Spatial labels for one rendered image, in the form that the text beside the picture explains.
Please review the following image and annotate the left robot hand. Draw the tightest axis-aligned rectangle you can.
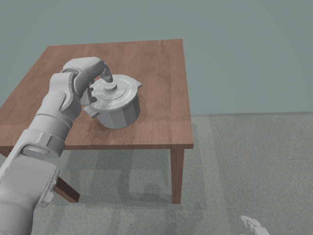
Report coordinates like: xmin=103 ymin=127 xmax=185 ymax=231
xmin=63 ymin=57 xmax=113 ymax=106

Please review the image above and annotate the right robot hand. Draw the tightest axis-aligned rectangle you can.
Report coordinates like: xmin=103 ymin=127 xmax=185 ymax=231
xmin=240 ymin=215 xmax=270 ymax=235

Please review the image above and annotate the pot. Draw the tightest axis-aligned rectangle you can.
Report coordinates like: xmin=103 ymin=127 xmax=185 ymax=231
xmin=83 ymin=78 xmax=142 ymax=129

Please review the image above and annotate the robot left upper arm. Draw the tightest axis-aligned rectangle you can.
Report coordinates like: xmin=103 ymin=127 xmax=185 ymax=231
xmin=0 ymin=154 xmax=60 ymax=235

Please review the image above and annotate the robot left forearm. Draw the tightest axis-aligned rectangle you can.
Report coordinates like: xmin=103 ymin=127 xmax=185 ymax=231
xmin=0 ymin=66 xmax=89 ymax=184

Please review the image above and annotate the lid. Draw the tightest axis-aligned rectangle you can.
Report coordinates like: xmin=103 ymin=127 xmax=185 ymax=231
xmin=90 ymin=74 xmax=138 ymax=112

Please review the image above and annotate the table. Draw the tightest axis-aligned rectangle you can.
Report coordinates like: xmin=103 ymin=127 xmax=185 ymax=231
xmin=0 ymin=39 xmax=194 ymax=204

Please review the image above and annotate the knob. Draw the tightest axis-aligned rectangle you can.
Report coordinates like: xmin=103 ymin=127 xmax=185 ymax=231
xmin=104 ymin=81 xmax=117 ymax=92

